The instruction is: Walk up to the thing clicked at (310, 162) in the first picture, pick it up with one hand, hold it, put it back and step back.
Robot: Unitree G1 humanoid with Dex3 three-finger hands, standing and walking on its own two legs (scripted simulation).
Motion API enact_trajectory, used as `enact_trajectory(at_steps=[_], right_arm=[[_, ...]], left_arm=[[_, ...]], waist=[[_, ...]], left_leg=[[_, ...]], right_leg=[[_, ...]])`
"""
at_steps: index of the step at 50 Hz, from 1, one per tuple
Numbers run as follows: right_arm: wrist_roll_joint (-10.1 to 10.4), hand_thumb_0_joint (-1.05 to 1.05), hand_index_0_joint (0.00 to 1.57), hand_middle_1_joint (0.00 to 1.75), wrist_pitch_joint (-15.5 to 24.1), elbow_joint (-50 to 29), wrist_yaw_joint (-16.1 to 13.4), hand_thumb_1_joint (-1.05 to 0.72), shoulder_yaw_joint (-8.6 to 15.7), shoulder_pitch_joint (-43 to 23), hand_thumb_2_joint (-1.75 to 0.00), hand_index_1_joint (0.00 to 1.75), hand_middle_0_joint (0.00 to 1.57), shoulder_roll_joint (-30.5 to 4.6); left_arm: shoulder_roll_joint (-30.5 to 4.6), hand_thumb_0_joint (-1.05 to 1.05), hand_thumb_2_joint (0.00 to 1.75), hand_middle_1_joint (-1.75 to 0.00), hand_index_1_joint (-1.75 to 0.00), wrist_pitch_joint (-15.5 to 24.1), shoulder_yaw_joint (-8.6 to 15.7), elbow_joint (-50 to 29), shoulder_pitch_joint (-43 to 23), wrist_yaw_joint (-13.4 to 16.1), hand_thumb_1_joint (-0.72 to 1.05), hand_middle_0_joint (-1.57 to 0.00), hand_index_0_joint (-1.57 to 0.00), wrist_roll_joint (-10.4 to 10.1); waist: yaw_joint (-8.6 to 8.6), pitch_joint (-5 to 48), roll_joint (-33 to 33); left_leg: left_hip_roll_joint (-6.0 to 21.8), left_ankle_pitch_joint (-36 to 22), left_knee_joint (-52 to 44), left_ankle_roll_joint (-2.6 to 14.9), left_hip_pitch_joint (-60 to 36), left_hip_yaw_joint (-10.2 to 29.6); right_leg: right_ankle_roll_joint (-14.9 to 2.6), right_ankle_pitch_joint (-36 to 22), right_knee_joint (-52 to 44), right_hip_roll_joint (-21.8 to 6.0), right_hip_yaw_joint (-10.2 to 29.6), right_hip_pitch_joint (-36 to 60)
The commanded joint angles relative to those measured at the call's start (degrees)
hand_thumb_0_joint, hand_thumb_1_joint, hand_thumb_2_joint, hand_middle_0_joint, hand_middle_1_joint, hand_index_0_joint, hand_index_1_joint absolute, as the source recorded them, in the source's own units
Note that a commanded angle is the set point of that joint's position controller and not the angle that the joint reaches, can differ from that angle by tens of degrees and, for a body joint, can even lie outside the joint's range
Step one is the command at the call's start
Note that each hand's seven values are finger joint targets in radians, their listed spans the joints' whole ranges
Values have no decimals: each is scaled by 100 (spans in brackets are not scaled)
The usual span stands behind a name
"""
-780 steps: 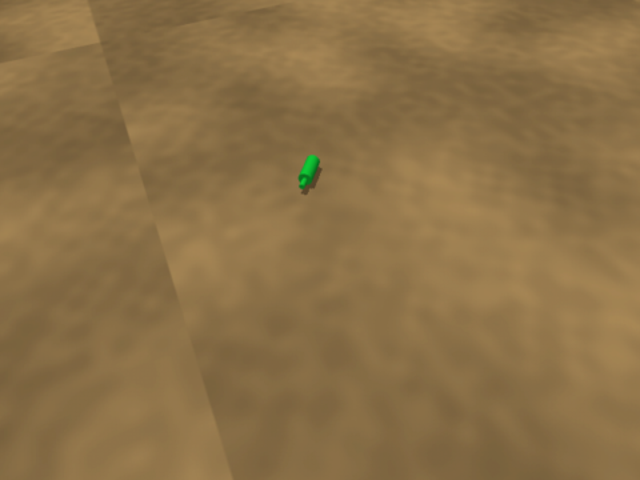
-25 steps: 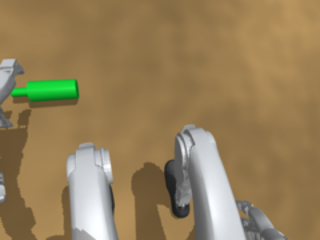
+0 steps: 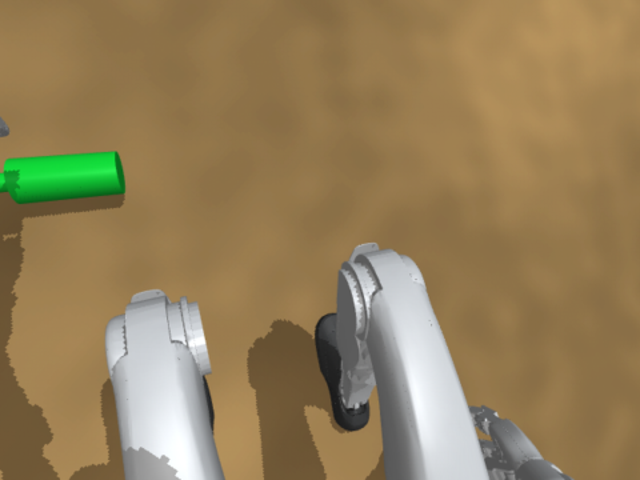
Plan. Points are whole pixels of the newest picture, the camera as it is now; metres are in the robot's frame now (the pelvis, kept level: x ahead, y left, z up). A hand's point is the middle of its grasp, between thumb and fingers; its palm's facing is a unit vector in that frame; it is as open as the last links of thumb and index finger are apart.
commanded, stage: rise first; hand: left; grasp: from above
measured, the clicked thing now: (50, 178) +0.51 +0.30 -0.30
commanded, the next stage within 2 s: approach in 1.60 s
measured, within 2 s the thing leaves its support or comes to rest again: neither
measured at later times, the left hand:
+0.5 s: hand out of the picture +0.46 +0.33 -0.18, palm faces -0.46 -0.04 -0.89, open 14.2 cm
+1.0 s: hand out of the picture +0.46 +0.32 -0.19, palm faces -0.45 -0.04 -0.89, open 14.1 cm
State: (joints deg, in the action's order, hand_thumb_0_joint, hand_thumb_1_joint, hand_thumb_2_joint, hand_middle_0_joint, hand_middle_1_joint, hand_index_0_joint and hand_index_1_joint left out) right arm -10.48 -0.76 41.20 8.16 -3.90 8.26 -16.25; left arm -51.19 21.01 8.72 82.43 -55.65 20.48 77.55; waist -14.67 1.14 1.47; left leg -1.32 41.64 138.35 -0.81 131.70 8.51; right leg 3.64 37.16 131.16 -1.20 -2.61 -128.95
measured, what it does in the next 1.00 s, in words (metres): stands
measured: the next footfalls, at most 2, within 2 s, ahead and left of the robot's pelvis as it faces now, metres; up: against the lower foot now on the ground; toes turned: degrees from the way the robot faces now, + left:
none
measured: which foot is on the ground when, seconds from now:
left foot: down 0.00-1.00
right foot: down 0.00-1.00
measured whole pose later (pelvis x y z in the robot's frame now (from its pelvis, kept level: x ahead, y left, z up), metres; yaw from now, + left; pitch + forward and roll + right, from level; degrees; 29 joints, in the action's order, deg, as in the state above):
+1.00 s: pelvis +0.00 +0.00 -0.01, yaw -1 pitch +34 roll -10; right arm -9.8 1.1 40.8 9.0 -6.3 9.2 -16.3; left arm -52.3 19.7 7.4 85.1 -57.2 22.6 77.7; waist -16.7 -0.2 1.7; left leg -1.5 40.6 140.6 -0.3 134.0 9.3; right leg 4.0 35.9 132.2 -0.8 -3.2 -130.4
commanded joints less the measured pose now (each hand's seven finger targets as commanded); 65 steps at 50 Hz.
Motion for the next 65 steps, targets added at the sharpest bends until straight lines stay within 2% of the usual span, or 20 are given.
enact_trajectory(at_steps=[1, 4, 5, 6, 17, 18, 22, 26, 28, 29, 30, 38, 39, 42, 44, 45, 52, 53, 56, 65], right_arm=[[-1, 0, 20, 30, -23, -3, -56, -91, 418, 1245, -91, 30, 20, -1498], [26, 0, 20, 30, -35, -8, -68, -91, 436, 1212, -91, 30, 20, -1549], [10, 0, 20, 30, -32, -15, -53, -91, 404, 1225, -90, 30, 20, -1522], [-8, 0, 20, 30, -32, -11, -52, -91, 396, 1234, -90, 30, 20, -1538], [44, 0, 20, 30, 18, 22, -19, -91, 356, 1278, -90, 30, 20, -1563], [61, 0, 20, 30, 25, 33, -23, -91, 387, 1287, -90, 30, 20, -1588], [53, 0, 20, 30, 60, -1, 0, -91, 353, 1270, -90, 30, 20, -1558], [60, 0, 20, 30, 83, 14, 18, -91, 337, 1301, -90, 30, 20, -1570], [78, 0, 20, 30, 90, -11, 15, -91, 364, 1301, -90, 30, 20, -1605], [64, 0, 20, 30, 93, -14, 31, -91, 316, 1332, -90, 30, 20, -1588], [80, 0, 20, 30, 101, 2, 25, -91, 332, 1279, -90, 30, 20, -1576], [83, 0, 20, 30, 137, -26, 36, -91, 267, 1263, -90, 30, 20, -1608], [92, 0, 20, 30, 132, -44, 33, -91, 279, 1263, -90, 30, 20, -1627], [89, 0, 20, 30, 149, -21, 18, -91, 276, 1267, -90, 30, 20, -1627], [69, 0, 20, 30, 166, -17, 25, -91, 246, 1291, -90, 30, 20, -1590], [86, 0, 20, 30, 168, -16, 19, -91, 264, 1272, -90, 30, 20, -1600], [105, 0, 20, 30, 180, 15, 9, -91, 290, 1327, -90, 30, 20, -1623], [128, 0, 20, 30, 186, 5, 13, -91, 288, 1290, -90, 30, 20, -1595], [112, 0, 20, 30, 172, 18, 28, -91, 244, 1351, -90, 30, 20, -1625], [132, 0, 20, 30, 163, -70, 35, -91, 277, 1319, -90, 30, 20, -1626]], left_arm=[[-1600, 0, 102, -100, -101, -19, 186, -740, -1537, 188, -57, -7, -6, -135], [-1815, 0, 103, -100, -101, -19, 304, -783, -1668, 203, -57, -7, -6, -168], [-1705, 0, 111, -96, -101, -16, 223, -756, -1620, 193, -61, -9, -3, -143], [-1646, 0, 105, -99, -101, -17, 202, -765, -1585, 199, -58, -8, -6, -143], [-1526, 0, 105, -98, -101, -41, 48, -687, -1794, 291, -58, -8, -6, -72], [-1611, 0, 106, -98, -101, -59, 136, -683, -1830, 310, -59, -8, -5, -91], [-1557, 0, 105, -98, -100, -94, 81, -587, -1815, 334, -57, -9, -6, -68], [-1514, 0, 106, -98, -101, -119, 40, -614, -1817, 333, -58, -8, -5, -86], [-1645, 0, 106, -97, -100, -140, 135, -622, -1868, 360, -58, -9, -6, -113], [-1590, 0, 106, -97, -100, -144, 93, -590, -1839, 362, -58, -9, -6, -99], [-1587, 0, 105, -98, -100, -149, 71, -528, -1798, 352, -58, -9, -6, -100], [-1638, 0, 105, -99, -101, -124, 67, -453, -1838, 388, -58, -9, -6, -90], [-1688, 0, 105, -97, -100, -101, 134, -539, -1818, 426, -57, -9, -7, -111], [-1806, 0, 105, -98, -101, -116, 160, -455, -1844, 435, -58, -9, -6, -57], [-1666, 0, 104, -96, -99, -106, 74, -500, -1862, 423, -57, -11, -8, -71], [-1697, 0, 104, -97, -100, -112, 100, -549, -1824, 424, -56, -10, -8, -73], [-1571, 0, 104, -97, -100, -160, 14, -564, -1888, 383, -56, -10, -7, -111], [-1493, 0, 104, -99, -101, -180, -75, -455, -1802, 350, -56, -10, -8, -80], [-1551, 0, 102, -98, -99, -149, -56, -466, -1966, 340, -54, -11, -9, -80], [-1652, 0, 102, -99, -100, -162, 55, -600, -1778, 308, -54, -11, -9, -91]], waist=[[25, 3898, -1996], [33, 3943, -1923], [8, 3903, -2002], [-1, 3944, -1946], [-154, 3818, -2166], [-126, 3818, -2129], [-174, 3674, -2190], [-195, 3840, -2194], [-175, 3897, -2168], [-233, 3831, -2221], [-183, 3815, -2138], [-230, 3725, -2136], [-172, 3763, -2220], [-204, 3670, -2123], [-267, 3675, -2091], [-188, 3719, -2185], [-229, 3701, -2241], [-251, 3638, -2235], [-326, 3686, -2230], [-195, 3745, -2255]], left_leg=[[-70, -1392, -1534, 238, -3110, -554], [-61, -1309, -1486, 250, -3031, -561], [-73, -1317, -1473, 250, -3018, -579], [-64, -1348, -1461, 248, -3095, -552], [-46, -1477, -1486, 209, -3211, -462], [-50, -1494, -1479, 213, -3196, -474], [-49, -1348, -1487, 224, -3071, -494], [-49, -1525, -1430, 224, -3214, -478], [-31, -1554, -1419, 217, -3169, -466], [-46, -1607, -1414, 218, -3108, -464], [-43, -1515, -1393, 228, -3062, -486], [-55, -1311, -1372, 233, -2908, -490], [-46, -1350, -1423, 218, -2958, -480], [-53, -1231, -1347, 237, -2829, -510], [-61, -1158, -1334, 253, -2772, -527], [-56, -1183, -1391, 238, -2876, -526], [-47, -1287, -1459, 200, -2995, -429], [-38, -1275, -1420, 205, -2975, -431], [-43, -1453, -1373, 210, -2944, -438], [-58, -1362, -1410, 202, -2957, -488]], right_leg=[[-485, -1117, -1158, 139, -561, 1858], [-490, -1082, -1157, 162, -570, 1848], [-489, -1096, -1172, 153, -557, 1878], [-483, -1121, -1161, 157, -579, 1850], [-498, -1227, -1065, 169, -662, 1650], [-486, -1250, -1065, 153, -645, 1649], [-485, -1161, -1082, 161, -660, 1655], [-481, -1296, -1039, 167, -665, 1723], [-481, -1329, -1032, 164, -668, 1743], [-474, -1381, -995, 165, -680, 1786], [-496, -1318, -1020, 188, -666, 1747], [-500, -1173, -1004, 201, -681, 1724], [-479, -1187, -992, 191, -695, 1737], [-497, -1109, -1007, 195, -673, 1686], [-491, -1066, -1044, 218, -674, 1757], [-498, -1061, -1037, 212, -674, 1720], [-487, -1144, -974, 179, -720, 1548], [-506, -1139, -965, 190, -712, 1526], [-490, -1294, -945, 196, -724, 1659], [-508, -1201, -1021, 183, -703, 1717]])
